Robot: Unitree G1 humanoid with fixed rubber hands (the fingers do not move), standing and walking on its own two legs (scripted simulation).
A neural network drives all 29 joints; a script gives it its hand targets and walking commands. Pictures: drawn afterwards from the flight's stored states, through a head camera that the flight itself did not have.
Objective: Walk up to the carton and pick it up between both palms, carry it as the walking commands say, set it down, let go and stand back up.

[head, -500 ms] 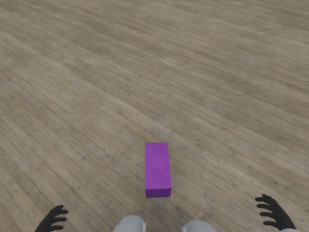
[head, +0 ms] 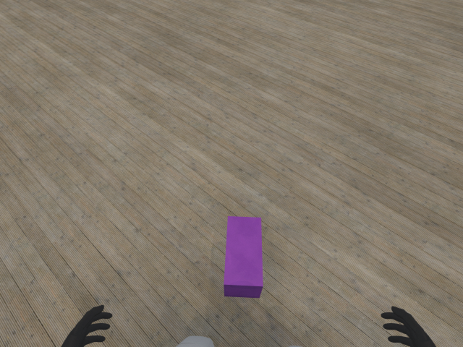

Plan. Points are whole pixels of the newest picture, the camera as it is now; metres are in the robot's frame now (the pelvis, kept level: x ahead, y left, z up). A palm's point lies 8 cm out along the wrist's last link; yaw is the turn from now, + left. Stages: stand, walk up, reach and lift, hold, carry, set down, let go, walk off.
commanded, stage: walk up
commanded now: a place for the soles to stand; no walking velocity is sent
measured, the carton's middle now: (243, 256) +0.53 -0.02 -0.68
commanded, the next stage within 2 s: none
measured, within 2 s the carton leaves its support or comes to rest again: neither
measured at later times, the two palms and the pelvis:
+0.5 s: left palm out of the picture +0.08 +0.26 -0.12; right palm out of the picture +0.13 -0.33 -0.10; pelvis +0.02 -0.04 -0.02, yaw +4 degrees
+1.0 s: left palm (116, 336) +0.14 +0.22 -0.08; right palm (450, 342) +0.15 -0.35 -0.09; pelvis +0.02 -0.07 +0.00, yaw +2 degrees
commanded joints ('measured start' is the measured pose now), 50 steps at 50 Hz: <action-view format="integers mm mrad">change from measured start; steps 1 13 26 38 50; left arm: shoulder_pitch -18 74 -42 -11 -38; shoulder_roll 206 246 200 203 201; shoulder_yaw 57 88 79 59 57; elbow -95 -117 -182 -180 -168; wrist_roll -1 35 6 4 -11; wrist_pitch -28 2 38 -11 -8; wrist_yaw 14 -2 30 47 19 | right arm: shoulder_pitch -37 16 158 70 -21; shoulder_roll -236 -245 -308 -158 -221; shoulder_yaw -78 -95 -116 -62 -58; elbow -96 -172 -128 -106 -82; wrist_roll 1 -16 -39 -17 -10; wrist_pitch -28 -8 -19 -21 -19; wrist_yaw -11 -56 -65 -37 -17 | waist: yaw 18 57 -104 -49 -3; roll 88 41 166 -147 -13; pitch -170 -136 -119 -90 -113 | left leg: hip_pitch -2 -176 82 89 94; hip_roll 99 119 407 92 131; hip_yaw -92 -272 -424 68 5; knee -127 16 -146 -106 -141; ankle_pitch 243 65 431 24 153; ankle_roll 58 108 338 32 37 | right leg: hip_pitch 83 45 -219 -85 -46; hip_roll -142 -97 44 -158 -53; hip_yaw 117 311 263 360 323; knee -146 -158 436 -54 -161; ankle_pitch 75 -62 -339 470 121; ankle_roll -73 -90 -7 -128 -78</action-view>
